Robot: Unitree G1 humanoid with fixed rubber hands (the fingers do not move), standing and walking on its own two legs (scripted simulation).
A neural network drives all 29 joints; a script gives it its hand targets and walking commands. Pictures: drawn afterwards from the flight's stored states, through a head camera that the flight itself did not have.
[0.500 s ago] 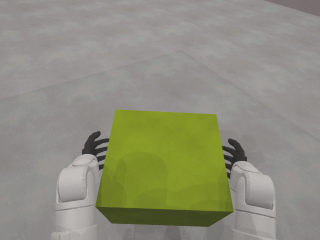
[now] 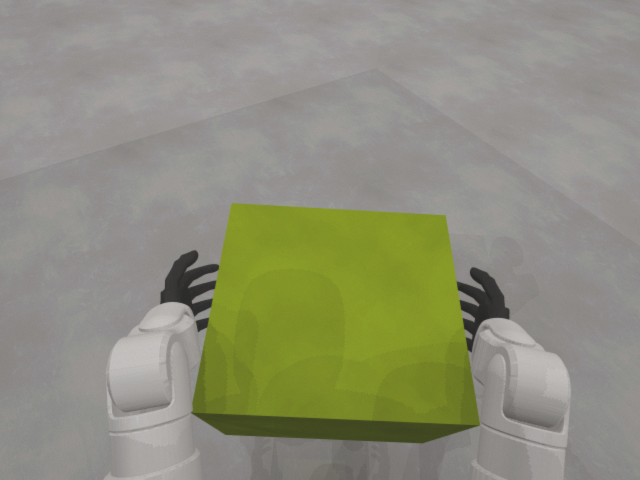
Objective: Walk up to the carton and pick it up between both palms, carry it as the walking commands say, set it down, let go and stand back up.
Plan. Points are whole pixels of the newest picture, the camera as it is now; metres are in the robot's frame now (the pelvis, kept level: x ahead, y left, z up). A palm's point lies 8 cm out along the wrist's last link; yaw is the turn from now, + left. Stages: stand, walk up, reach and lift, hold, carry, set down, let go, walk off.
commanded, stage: carry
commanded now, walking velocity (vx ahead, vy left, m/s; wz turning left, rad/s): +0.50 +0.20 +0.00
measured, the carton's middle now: (331, 329) +0.31 +0.00 +0.01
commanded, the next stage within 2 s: none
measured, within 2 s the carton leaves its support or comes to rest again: neither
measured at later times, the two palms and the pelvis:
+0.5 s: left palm (173, 147) +0.59 +0.26 +0.08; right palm (384, 156) +0.59 -0.08 +0.07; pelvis +0.32 +0.08 +0.00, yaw +1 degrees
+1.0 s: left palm (173, 59) +0.90 +0.35 +0.08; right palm (333, 66) +0.92 +0.01 +0.07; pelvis +0.63 +0.16 +0.00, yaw +3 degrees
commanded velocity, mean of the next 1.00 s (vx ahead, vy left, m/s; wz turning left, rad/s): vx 0.50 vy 0.20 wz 0.00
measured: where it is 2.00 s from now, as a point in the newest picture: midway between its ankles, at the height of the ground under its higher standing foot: (262, 224)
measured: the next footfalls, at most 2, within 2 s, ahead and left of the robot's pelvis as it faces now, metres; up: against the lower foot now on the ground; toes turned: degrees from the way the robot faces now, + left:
right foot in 0.06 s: +0.11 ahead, -0.12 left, +0.00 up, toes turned -3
left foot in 0.32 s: +0.31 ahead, +0.18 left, +0.00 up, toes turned +5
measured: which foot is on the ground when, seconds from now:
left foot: down 0.00-0.08, up 0.10-0.30, down 0.32-0.66, up 0.68-0.88, down 0.90-1.00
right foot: up 0.00-0.04, down 0.06-0.34, up 0.36-0.60, down 0.62-0.94, up 0.96-1.00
